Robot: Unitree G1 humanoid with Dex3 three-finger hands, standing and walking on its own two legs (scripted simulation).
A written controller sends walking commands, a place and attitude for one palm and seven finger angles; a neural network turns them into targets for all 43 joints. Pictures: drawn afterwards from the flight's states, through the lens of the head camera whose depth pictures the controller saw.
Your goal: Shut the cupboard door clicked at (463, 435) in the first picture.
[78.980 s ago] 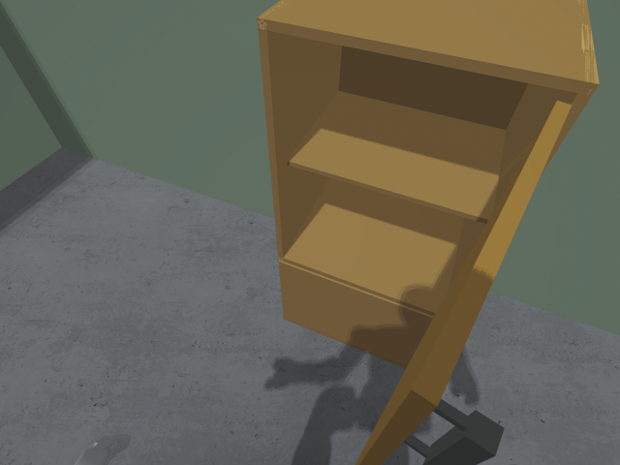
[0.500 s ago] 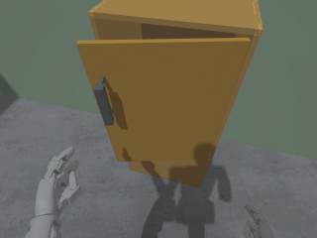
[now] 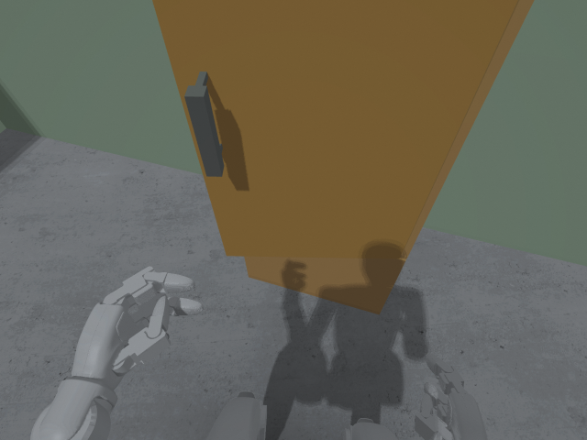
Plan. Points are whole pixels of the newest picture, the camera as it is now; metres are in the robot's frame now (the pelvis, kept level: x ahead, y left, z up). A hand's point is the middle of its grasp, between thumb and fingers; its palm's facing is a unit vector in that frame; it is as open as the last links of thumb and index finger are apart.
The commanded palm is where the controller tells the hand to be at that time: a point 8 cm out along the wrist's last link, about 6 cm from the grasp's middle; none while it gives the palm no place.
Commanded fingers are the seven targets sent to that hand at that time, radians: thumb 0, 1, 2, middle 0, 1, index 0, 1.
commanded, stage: raise the hand and make a fist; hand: left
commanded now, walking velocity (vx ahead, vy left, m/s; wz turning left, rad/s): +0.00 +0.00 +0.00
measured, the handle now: (209, 126) +0.53 +0.17 +0.13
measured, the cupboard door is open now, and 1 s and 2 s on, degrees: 16 16 16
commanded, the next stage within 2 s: bring the fist close to the handle in 1.18 s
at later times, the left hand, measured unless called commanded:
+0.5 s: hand (115, 308) +0.24 +0.21 +0.12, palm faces +0.10 -0.99 -0.05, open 3.1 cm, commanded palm +0.21 +0.25 +0.11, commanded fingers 0.00 0.90 0.90 -1.30 -1.50 -1.30 -1.50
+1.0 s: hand (151, 294) +0.25 +0.17 +0.12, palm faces +0.00 -1.00 -0.02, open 3.1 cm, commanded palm +0.23 +0.23 +0.13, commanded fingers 0.00 0.90 0.90 -1.30 -1.50 -1.30 -1.50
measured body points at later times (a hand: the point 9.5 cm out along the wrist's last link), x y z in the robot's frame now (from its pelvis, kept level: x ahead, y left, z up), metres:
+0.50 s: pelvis +0.02 +0.01 +0.03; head +0.05 +0.02 +0.47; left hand +0.23 +0.26 +0.12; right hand +0.22 -0.21 -0.03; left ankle +0.07 +0.13 -0.65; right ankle +0.01 -0.12 -0.65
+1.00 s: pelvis +0.03 -0.01 +0.04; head +0.05 -0.03 +0.49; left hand +0.25 +0.23 +0.13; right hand +0.20 -0.24 -0.04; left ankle +0.07 +0.13 -0.65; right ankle +0.01 -0.12 -0.65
